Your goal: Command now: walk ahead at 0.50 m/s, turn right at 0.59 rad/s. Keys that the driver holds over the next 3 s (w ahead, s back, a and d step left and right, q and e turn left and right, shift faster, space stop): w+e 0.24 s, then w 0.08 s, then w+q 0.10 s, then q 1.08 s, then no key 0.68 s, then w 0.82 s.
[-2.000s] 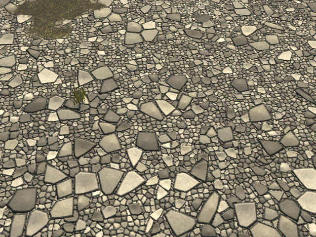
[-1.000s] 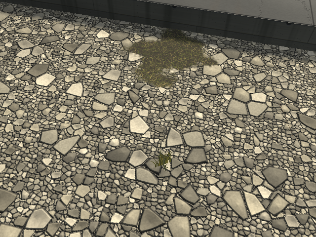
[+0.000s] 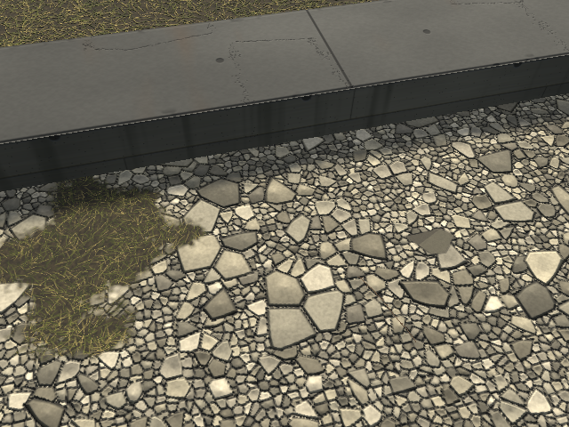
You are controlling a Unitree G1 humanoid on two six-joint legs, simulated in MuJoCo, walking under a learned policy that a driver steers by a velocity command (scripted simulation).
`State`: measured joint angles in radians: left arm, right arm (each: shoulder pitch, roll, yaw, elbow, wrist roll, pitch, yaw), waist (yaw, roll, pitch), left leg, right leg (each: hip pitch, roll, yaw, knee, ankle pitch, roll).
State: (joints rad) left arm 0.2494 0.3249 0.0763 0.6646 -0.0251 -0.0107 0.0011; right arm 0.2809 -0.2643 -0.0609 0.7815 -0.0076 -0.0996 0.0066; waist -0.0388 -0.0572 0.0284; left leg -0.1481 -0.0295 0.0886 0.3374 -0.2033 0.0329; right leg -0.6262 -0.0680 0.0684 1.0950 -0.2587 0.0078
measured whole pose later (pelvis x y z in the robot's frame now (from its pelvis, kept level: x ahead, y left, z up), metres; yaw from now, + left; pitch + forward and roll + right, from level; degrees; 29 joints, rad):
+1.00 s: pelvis +0.45 -0.07 -0.01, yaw +4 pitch +3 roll -2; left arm 0.10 0.29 0.06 0.71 0.01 0.01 0.04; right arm 0.18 -0.30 -0.07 0.66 0.00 0.01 0.00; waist -0.02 -0.01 0.06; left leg -0.42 -0.09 -0.08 0.46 -0.08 0.07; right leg -0.53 0.01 0.10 0.98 -0.42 0.06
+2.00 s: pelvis +0.47 -0.09 -0.01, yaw +28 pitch +0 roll +1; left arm 0.19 0.27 0.05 0.80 0.01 0.02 0.02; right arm 0.12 -0.22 -0.02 0.73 -0.01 0.01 0.00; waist 0.02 -0.01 0.03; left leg -0.24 -0.05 -0.01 0.51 -0.26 0.03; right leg -0.23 -0.05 0.02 0.52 -0.26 0.04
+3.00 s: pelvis +0.77 +0.01 -0.01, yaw +29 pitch +0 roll +0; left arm 0.19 0.27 0.05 0.87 0.03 -0.06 -0.02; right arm 0.30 -0.28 -0.05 0.93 -0.03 -0.06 0.02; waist -0.02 0.03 0.06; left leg -0.35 0.03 -0.03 1.12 -0.33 0.07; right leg -0.32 0.05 -0.06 0.46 -0.15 -0.07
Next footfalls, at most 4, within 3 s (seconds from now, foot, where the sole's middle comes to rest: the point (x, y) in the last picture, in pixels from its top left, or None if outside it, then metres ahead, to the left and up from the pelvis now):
0.28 right None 0.31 -0.16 -0.78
0.76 left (275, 391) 0.57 0.01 -0.78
1.22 right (370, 389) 0.57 -0.22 -0.78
1.64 left None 0.46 0.03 -0.78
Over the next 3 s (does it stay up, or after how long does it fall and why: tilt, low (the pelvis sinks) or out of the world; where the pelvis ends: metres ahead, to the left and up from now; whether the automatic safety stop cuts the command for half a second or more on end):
stays up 0.77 0.01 -0.01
